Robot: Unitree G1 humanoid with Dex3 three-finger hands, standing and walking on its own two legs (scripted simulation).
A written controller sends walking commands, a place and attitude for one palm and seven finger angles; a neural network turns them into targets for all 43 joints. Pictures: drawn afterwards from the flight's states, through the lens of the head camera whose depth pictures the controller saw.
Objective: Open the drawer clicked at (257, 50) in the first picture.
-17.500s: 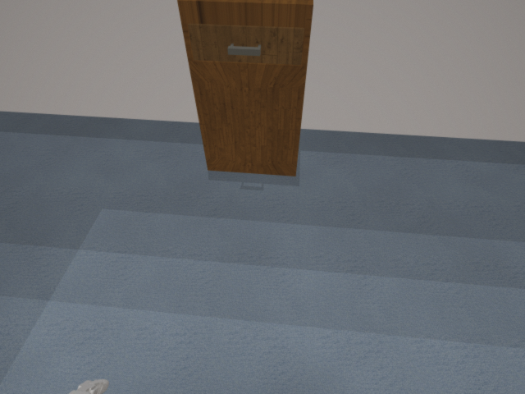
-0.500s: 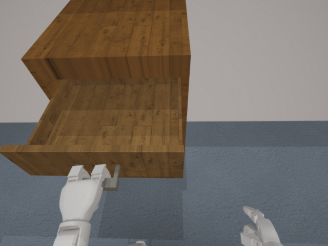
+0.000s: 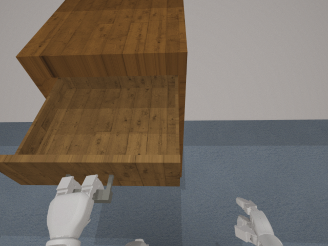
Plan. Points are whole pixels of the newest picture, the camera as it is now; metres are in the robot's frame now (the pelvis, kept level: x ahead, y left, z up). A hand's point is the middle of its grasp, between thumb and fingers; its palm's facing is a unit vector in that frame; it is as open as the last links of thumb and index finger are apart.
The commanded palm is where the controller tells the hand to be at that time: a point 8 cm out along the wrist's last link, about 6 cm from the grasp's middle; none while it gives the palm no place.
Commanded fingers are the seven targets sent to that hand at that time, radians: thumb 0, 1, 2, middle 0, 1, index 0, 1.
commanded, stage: open the thumb to release the handle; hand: left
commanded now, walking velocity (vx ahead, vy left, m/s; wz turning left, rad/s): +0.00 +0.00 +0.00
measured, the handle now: (86, 187) +0.26 +0.21 +0.00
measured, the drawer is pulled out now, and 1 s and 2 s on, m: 0.30 0.30 0.30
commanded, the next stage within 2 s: lift the hand off the handle in 0.50 s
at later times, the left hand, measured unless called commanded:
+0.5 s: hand (83, 212) +0.21 +0.21 -0.01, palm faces +0.01 -0.10 -0.99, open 12.1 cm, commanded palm +0.18 +0.21 +0.04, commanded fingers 0.00 -0.50 0.30 -0.30 -1.20 -0.30 -1.20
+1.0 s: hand (84, 208) +0.21 +0.21 -0.01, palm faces +0.02 -0.10 -0.99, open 13.5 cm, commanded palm +0.20 +0.21 +0.05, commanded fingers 0.00 -0.50 0.30 -0.30 -1.20 -0.30 -1.20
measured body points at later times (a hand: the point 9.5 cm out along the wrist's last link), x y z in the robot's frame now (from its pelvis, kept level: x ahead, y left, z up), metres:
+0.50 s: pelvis -0.01 +0.00 +0.00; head +0.03 -0.03 +0.45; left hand +0.20 +0.21 +0.04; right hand +0.19 -0.22 -0.11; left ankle +0.01 +0.13 -0.67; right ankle -0.02 -0.08 -0.67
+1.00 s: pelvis -0.02 +0.00 +0.00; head +0.03 -0.02 +0.45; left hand +0.21 +0.21 +0.04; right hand +0.18 -0.22 -0.11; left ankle +0.01 +0.13 -0.67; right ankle -0.02 -0.08 -0.67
